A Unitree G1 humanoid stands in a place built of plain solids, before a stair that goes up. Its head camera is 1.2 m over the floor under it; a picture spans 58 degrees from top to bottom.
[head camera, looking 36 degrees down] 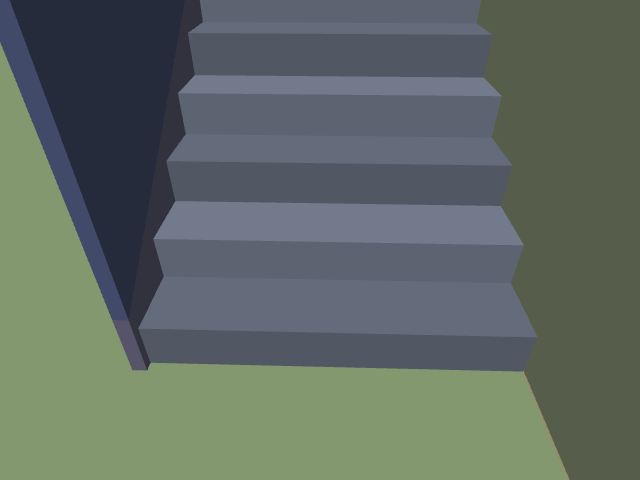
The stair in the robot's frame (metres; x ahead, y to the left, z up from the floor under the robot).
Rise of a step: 0.17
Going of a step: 0.25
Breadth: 1.25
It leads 2 degrees to the right of straight ahead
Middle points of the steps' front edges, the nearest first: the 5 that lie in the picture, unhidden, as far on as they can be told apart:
0.92 -0.05 0.17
1.18 -0.06 0.34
1.43 -0.06 0.51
1.68 -0.07 0.67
1.93 -0.08 0.84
